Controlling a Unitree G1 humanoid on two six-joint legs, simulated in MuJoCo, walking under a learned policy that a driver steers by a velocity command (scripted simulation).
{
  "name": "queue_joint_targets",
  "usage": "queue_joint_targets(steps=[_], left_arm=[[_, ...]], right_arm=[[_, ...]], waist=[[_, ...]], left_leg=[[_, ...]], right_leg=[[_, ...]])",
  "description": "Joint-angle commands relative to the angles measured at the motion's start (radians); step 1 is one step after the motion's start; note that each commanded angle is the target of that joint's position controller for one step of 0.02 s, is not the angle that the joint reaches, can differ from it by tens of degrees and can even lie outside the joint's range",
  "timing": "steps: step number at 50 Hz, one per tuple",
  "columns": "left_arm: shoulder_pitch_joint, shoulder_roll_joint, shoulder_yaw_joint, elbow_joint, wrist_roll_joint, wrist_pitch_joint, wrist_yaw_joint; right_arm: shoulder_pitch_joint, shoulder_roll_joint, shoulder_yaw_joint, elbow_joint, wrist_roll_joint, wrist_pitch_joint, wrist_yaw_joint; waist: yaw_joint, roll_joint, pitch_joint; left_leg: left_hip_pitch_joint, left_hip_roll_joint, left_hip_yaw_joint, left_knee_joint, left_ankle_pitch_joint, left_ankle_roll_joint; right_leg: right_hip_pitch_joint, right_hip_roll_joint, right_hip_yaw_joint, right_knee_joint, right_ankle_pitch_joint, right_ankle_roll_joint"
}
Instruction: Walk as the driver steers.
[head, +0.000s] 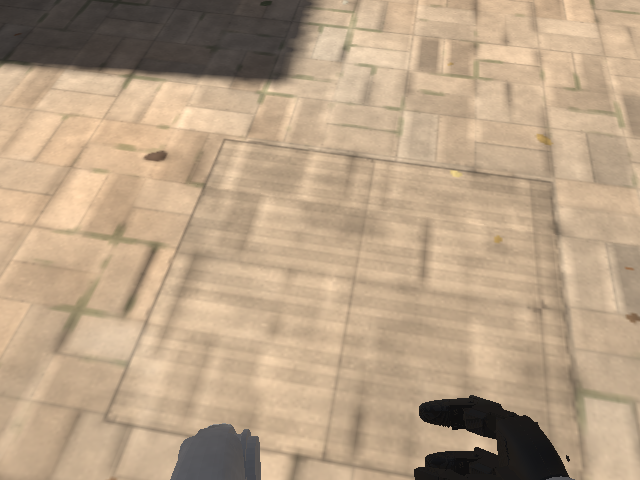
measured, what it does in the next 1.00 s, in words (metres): climbs: left foot 0.21 m higher, then right foot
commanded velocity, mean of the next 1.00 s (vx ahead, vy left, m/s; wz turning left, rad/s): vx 0.50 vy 0.00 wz -0.17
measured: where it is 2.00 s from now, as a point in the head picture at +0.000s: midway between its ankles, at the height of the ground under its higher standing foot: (401, 232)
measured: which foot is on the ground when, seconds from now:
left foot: up 0.00-0.04, down 0.06-0.62, up 0.64-1.00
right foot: down 0.00-0.10, up 0.12-0.58, down 0.60-1.00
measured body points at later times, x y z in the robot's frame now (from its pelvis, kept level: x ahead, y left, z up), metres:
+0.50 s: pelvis +0.27 +0.01 +0.19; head +0.27 -0.01 +0.64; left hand +0.45 +0.24 +0.10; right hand +0.31 -0.20 +0.04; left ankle +0.16 +0.11 -0.54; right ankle +0.50 -0.13 -0.46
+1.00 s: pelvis +0.52 -0.06 +0.20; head +0.54 -0.07 +0.65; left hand +0.54 +0.19 +0.07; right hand +0.72 -0.31 +0.12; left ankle +0.75 +0.09 -0.48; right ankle +0.48 -0.12 -0.54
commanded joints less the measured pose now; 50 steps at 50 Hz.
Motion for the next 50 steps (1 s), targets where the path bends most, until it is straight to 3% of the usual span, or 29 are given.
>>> queue_joint_targets(steps=[1, 3, 4, 5, 6, 7, 9, 10, 11, 12, 14, 16, 19, 22, 25, 26, 29, 31, 32, 33, 34, 35, 38, 40, 41, 43, 44, 47, 50], left_arm=[[0.031, 0.389, 0.078, -0.032, -0.021, -0.021, -0.003], [0.02, 0.389, 0.109, -0.049, -0.02, -0.003, -0.009], [0.034, 0.314, 0.114, -0.029, 0.0, 0.004, -0.025], [0.124, 0.172, 0.077, -0.067, 0.031, -0.001, -0.055], [0.066, 0.218, 0.115, -0.013, -0.015, 0.023, -0.087], [-0.013, 0.136, 0.109, -0.075, -0.024, 0.02, -0.08], [-0.136, 0.116, 0.097, -0.162, -0.011, -0.003, -0.006], [-0.222, 0.104, 0.087, -0.243, -0.027, -0.01, 0.028], [-0.235, 0.084, 0.071, -0.265, -0.026, 0.002, 0.051], [-0.221, 0.088, 0.071, -0.267, -0.027, 0.014, 0.058], [-0.188, 0.125, 0.085, -0.262, -0.012, 0.029, 0.031], [-0.257, 0.149, 0.091, -0.319, -0.033, 0.012, 0.028], [-0.451, 0.169, 0.096, -0.43, -0.052, -0.002, 0.027], [-0.52, 0.153, 0.107, -0.488, -0.079, 0.004, 0.016], [-0.528, 0.159, 0.126, -0.507, -0.091, 0.033, 0.026], [-0.542, 0.165, 0.131, -0.532, -0.081, 0.038, 0.035], [-0.461, 0.216, 0.174, -0.526, -0.096, 0.014, 0.068], [-0.34, 0.278, 0.206, -0.502, -0.109, -0.017, 0.094], [-0.223, 0.3, 0.201, -0.487, -0.106, -0.03, 0.092], [-0.025, 0.288, 0.198, -0.414, -0.101, -0.026, 0.103], [0.043, 0.259, 0.185, -0.367, -0.072, -0.028, 0.099], [-0.037, 0.285, 0.186, -0.38, -0.074, -0.034, 0.105], [-0.216, 0.167, 0.133, -0.413, -0.086, -0.032, 0.086], [-0.26, 0.19, 0.14, -0.434, -0.097, -0.04, 0.07], [-0.238, 0.238, 0.162, -0.433, -0.099, -0.05, 0.07], [-0.174, 0.218, 0.163, -0.407, -0.096, -0.061, 0.063], [-0.188, 0.207, 0.155, -0.428, -0.157, -0.042, 0.122], [-0.171, 0.25, 0.169, -0.412, -0.118, -0.003, 0.158], [-0.148, 0.225, 0.166, -0.404, -0.138, 0.007, 0.157]], right_arm=[[-0.018, -0.088, -0.02, -0.115, -0.01, -0.014, 0.025], [0.147, -0.149, -0.057, -0.065, -0.017, -0.017, -0.013], [0.35, -0.202, -0.098, -0.004, -0.038, 0.006, -0.06], [0.489, -0.282, -0.107, 0.043, -0.013, 0.023, -0.08], [0.593, -0.304, -0.128, 0.073, -0.056, 0.03, -0.062], [0.537, -0.283, -0.136, 0.101, -0.044, -0.026, -0.058], [0.452, -0.169, -0.111, 0.164, -0.004, -0.094, -0.051], [0.453, -0.109, -0.094, 0.218, -0.007, -0.118, -0.037], [0.41, -0.07, -0.077, 0.242, -0.064, -0.129, -0.033], [0.379, -0.047, -0.07, 0.251, -0.057, -0.143, -0.035], [0.346, -0.064, -0.073, 0.216, -0.03, -0.174, -0.043], [0.324, -0.082, -0.073, 0.172, -0.045, -0.185, -0.058], [0.424, -0.157, -0.092, 0.167, -0.083, -0.196, -0.085], [0.413, -0.217, -0.108, 0.121, -0.024, -0.19, -0.066], [0.486, -0.252, -0.126, 0.165, -0.023, -0.201, -0.055], [0.487, -0.251, -0.13, 0.173, -0.023, -0.2, -0.049], [0.422, -0.28, -0.149, 0.157, -0.024, -0.165, -0.053], [0.442, -0.253, -0.15, 0.11, -0.026, -0.155, -0.068], [0.653, -0.122, -0.111, 0.081, -0.03, -0.155, -0.079], [0.609, -0.132, -0.102, 0.07, -0.062, -0.144, -0.05], [0.365, -0.193, -0.13, 0.026, -0.059, -0.125, -0.039], [0.297, -0.207, -0.14, 0.003, -0.046, -0.128, -0.052], [0.32, -0.196, -0.134, 0.005, -0.086, -0.153, -0.084], [0.295, -0.202, -0.14, 0.001, -0.074, -0.15, -0.084], [0.285, -0.188, -0.142, -0.001, -0.066, -0.148, -0.08], [0.281, -0.171, -0.141, -0.005, -0.067, -0.144, -0.101], [0.096, -0.196, -0.133, -0.104, 0.023, -0.155, -0.139], [0.057, -0.179, -0.124, -0.122, 0.011, -0.16, -0.152], [0.021, -0.211, -0.135, -0.121, 0.008, -0.165, -0.138]], waist=[[-0.164, -0.159, -0.066], [-0.192, -0.176, -0.101], [-0.239, -0.111, -0.147], [-0.184, 0.14, -0.299], [-0.236, 0.243, -0.245], [-0.165, 0.256, -0.153], [-0.085, 0.135, -0.026], [-0.046, 0.096, 0.012], [0.006, 0.085, 0.005], [0.042, 0.087, 0.033], [0.097, 0.137, 0.082], [0.091, 0.083, 0.078], [0.012, 0.103, 0.081], [-0.001, 0.149, 0.103], [-0.019, 0.162, 0.168], [-0.027, 0.17, 0.168], [0.021, 0.164, 0.153], [0.028, 0.107, -0.034], [-0.024, -0.1, -0.291], [0.094, -0.168, -0.282], [0.166, -0.083, -0.069], [0.129, -0.06, 0.054], [-0.004, 0.063, 0.067], [-0.005, 0.07, 0.093], [0.0, 0.089, 0.108], [0.034, 0.074, 0.122], [0.047, 0.15, 0.161], [0.063, 0.069, 0.143], [0.084, 0.001, 0.169]], left_leg=[[0.376, -0.145, 0.1, -0.281, -0.243, -0.022], [0.592, -0.246, 0.072, -0.626, -0.259, -0.063], [0.864, -0.268, -0.096, -0.701, -0.104, -0.014], [1.218, -0.128, -0.526, -0.887, -0.034, 0.125], [1.072, -0.016, -0.873, -1.204, -0.255, 0.135], [1.022, 0.04, -0.875, -1.249, -0.361, 0.074], [0.963, 0.038, -0.833, -1.231, -0.445, 0.047], [0.965, 0.053, -0.803, -1.247, -0.385, 0.035], [0.973, 0.045, -0.716, -1.24, -0.323, 0.017], [0.958, 0.038, -0.617, -1.25, -0.233, -0.023], [0.889, 0.013, -0.415, -1.318, -0.055, -0.05], [0.809, -0.006, -0.3, -1.38, 0.029, -0.078], [0.98, 0.024, -0.254, -1.431, 0.229, -0.086], [0.957, 0.052, -0.17, -1.563, 0.412, -0.067], [1.312, 0.132, -0.186, -1.565, 0.491, -0.07], [1.415, 0.149, -0.182, -1.549, 0.506, -0.078], [1.579, 0.187, -0.157, -1.429, 0.766, -0.111], [1.463, 0.079, -0.072, -1.157, 0.727, -0.188], [1.172, -0.031, -0.068, -0.924, 0.373, -0.23], [0.893, -0.173, -0.099, -0.763, -0.14, -0.257], [0.719, -0.151, -0.198, -0.555, -0.202, -0.218], [0.678, -0.107, -0.241, -0.44, -0.114, -0.188], [0.788, -0.024, -0.284, -0.475, 0.031, -0.195], [0.756, -0.001, -0.25, -0.596, 0.035, -0.249], [0.747, 0.005, -0.237, -0.661, 0.049, -0.285], [0.736, 0.024, -0.23, -0.804, 0.131, -0.334], [0.742, -0.02, -0.224, -0.9, 0.15, -0.33], [0.787, -0.042, -0.24, -1.085, 0.314, -0.334], [0.845, -0.052, -0.239, -1.16, 0.371, -0.332]], right_leg=[[0.09, -0.248, 0.087, 0.066, 1.867, -0.204], [0.211, -0.249, 0.118, 0.27, 1.921, -0.247], [-0.024, -0.246, 0.151, 0.553, 1.731, -0.222], [-0.475, -0.107, 0.226, 0.897, 1.069, -0.187], [-0.577, 0.078, 0.396, 1.474, 0.417, -0.146], [-0.788, 0.126, 0.586, 1.784, 0.407, -0.167], [-0.993, 0.132, 0.605, 1.843, 0.381, -0.186], [-1.072, 0.142, 0.599, 1.865, 0.318, -0.195], [-1.134, 0.143, 0.614, 1.832, 0.338, -0.206], [-1.172, 0.13, 0.587, 1.808, 0.32, -0.208], [-1.125, 0.096, 0.484, 1.796, 0.201, -0.171], [-1.013, 0.059, 0.425, 1.618, 0.205, -0.151], [-0.967, -0.011, 0.419, 1.197, 0.351, -0.121], [-0.62, 0.024, 0.324, 0.751, 0.416, -0.077], [-0.674, 0.069, 0.319, 0.479, 0.376, -0.055], [-0.684, 0.072, 0.33, 0.426, 0.327, -0.054], [-0.57, 0.106, 0.319, 0.303, 0.249, -0.088], [-0.173, 0.132, 0.334, 0.408, 0.338, -0.15], [0.284, -0.003, 0.618, 0.393, 0.308, -0.346], [0.467, -0.14, 1.013, 0.152, -0.027, -0.442], [0.331, -0.104, 1.001, 0.063, -0.295, -0.321], [0.141, -0.073, 0.933, 0.058, -0.268, -0.269], [-0.113, -0.036, 0.793, 0.052, 0.034, -0.287], [-0.14, -0.019, 0.739, 0.039, 0.04, -0.302], [-0.172, -0.014, 0.744, 0.028, 0.009, -0.319], [-0.192, -0.012, 0.74, 0.019, 0.008, -0.345], [-0.22, -0.006, 0.805, -0.022, 0.021, -0.309], [-0.182, 0.021, 0.733, -0.005, 0.061, -0.251], [-0.182, 0.047, 0.716, 0.014, 0.039, -0.239]])
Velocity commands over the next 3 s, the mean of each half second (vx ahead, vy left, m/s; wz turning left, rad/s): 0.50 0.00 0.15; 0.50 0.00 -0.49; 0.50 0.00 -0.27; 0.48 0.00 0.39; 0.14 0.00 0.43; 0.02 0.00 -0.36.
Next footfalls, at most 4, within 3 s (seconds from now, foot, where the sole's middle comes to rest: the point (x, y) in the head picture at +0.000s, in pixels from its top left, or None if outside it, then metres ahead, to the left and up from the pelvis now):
0.06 left None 0.20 0.11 -0.58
0.60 right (400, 433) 0.52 -0.12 -0.58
1.16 left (319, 293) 0.83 0.03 -0.58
1.58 right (458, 274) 0.89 -0.27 -0.58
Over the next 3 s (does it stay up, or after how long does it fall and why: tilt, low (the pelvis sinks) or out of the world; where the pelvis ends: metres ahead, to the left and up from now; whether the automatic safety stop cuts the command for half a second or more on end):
stays up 1.13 -0.21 0.19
